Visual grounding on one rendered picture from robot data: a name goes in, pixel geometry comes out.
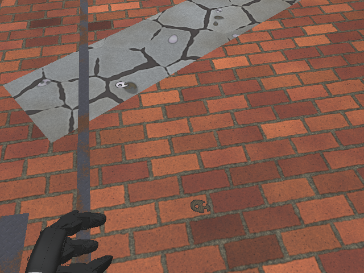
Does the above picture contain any left robot hand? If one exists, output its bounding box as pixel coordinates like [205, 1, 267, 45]
[25, 210, 113, 273]

